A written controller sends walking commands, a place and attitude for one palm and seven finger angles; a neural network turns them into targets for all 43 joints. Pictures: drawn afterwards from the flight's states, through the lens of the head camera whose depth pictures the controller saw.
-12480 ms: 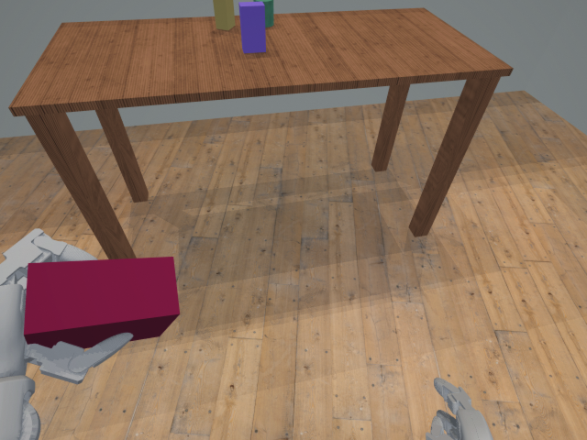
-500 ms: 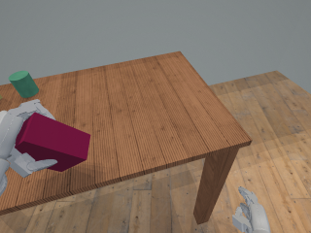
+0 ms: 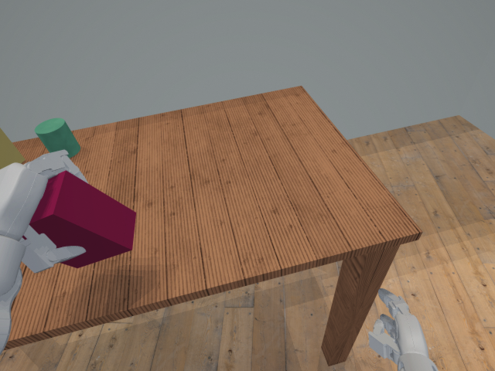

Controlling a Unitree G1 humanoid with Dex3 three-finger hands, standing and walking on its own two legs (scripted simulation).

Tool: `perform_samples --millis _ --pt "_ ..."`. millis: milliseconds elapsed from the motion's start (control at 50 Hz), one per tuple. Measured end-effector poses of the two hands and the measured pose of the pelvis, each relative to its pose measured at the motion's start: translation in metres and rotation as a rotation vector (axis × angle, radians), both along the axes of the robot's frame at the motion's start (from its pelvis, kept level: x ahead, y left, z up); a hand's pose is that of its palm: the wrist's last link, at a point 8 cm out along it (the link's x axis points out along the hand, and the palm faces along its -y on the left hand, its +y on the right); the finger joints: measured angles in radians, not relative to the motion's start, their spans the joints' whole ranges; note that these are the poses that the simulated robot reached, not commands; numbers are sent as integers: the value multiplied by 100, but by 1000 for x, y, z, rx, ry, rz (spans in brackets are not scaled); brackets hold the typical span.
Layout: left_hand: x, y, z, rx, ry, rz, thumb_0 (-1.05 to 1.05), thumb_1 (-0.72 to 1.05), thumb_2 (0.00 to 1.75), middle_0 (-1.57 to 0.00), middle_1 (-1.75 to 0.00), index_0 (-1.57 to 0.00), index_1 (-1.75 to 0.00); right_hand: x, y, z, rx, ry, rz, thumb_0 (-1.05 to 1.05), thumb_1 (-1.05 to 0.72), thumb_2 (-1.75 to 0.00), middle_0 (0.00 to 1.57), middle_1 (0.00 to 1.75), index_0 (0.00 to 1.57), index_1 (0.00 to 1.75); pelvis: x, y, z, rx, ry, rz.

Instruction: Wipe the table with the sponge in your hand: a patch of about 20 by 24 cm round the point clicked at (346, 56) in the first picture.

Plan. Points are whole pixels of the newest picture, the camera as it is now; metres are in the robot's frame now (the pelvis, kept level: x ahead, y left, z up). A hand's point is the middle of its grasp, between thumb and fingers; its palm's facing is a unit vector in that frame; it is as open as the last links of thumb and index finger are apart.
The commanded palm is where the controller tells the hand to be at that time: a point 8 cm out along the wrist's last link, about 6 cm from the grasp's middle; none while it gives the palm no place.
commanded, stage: turn the palm down, sponge in hand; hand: left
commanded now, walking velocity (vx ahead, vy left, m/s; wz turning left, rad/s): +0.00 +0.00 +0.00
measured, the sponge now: (84, 230) +0.24 +0.27 +0.16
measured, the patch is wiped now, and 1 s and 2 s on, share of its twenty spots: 0.00 0.00 0.00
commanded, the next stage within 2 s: move the sponge above the wiping area in 1.02 s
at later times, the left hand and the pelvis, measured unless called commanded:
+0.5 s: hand (36, 209) +0.22 +0.30 +0.22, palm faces +0.23 -0.11 -0.97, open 10.2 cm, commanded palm +0.17 +0.29 +0.28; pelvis -0.02 +0.01 +0.01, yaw +0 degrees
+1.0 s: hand (52, 214) +0.22 +0.28 +0.21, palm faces +0.20 -0.05 -0.98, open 10.2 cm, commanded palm +0.17 +0.28 +0.28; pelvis -0.02 +0.00 +0.00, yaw -1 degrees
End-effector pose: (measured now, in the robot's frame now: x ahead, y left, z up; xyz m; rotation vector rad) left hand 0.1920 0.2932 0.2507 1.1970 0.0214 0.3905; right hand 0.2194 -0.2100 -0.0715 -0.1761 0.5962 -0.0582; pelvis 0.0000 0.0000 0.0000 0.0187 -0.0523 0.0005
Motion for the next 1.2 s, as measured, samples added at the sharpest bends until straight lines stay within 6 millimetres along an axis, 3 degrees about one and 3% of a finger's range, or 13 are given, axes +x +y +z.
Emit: perform_samples --millis 100,280,460,660,1200 --pt "1 7 3 34 41 50 -1 -51 101 -70 -134 -74 -134 10 19 7 20 -16 42 1 -90 -90 20 30 20 30 -4 5 3 -2 -9 2" --pt "1 4 6 112 79 40 -1 -51 101 -70 -134 -74 -134 8 24 11 1 -1 55 1 -90 -90 20 30 18 30 -12 11 5 -3 -22 -4" --pt "-1 5 16 174 72 95 -1 -51 101 -70 -134 -74 -134 8 24 11 8 5 57 1 -90 -90 20 30 18 30 -19 13 6 1 -28 -8" --pt "-1 -8 9 240 110 84 -1 -51 101 -70 -134 -74 -134 6 25 11 29 -6 66 1 -90 -90 20 30 17 29 -25 9 5 6 -31 -17" --pt "3 -20 12 256 105 95 -1 -51 102 -70 -134 -74 -133 9 15 8 49 -19 82 1 -90 -90 20 30 22 32 -22 -4 4 10 -31 -17"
